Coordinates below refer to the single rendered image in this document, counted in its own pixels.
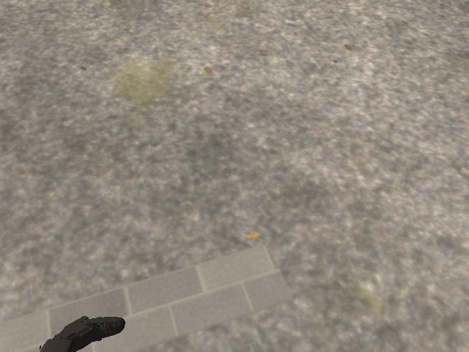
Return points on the robot left hand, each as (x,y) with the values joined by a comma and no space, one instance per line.
(82,332)

